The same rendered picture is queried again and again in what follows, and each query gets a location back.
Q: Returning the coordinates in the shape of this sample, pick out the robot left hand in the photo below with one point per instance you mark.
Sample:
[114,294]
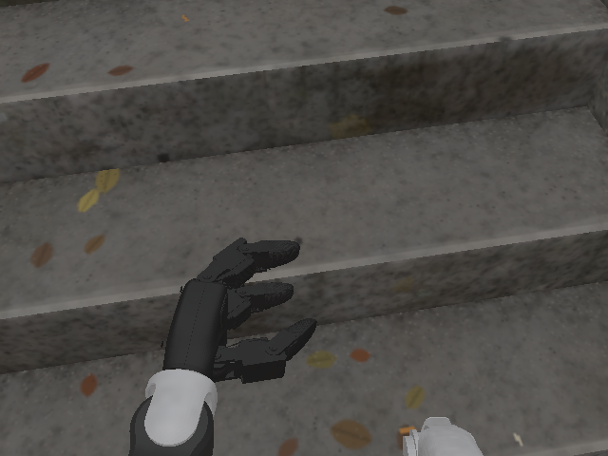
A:
[217,301]

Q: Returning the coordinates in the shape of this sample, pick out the right robot shin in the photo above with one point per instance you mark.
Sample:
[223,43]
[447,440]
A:
[438,421]

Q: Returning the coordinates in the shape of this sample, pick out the left robot forearm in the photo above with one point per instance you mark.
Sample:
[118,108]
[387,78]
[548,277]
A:
[176,419]

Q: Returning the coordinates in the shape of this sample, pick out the robot right thigh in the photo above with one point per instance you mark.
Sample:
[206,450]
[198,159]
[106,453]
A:
[440,440]

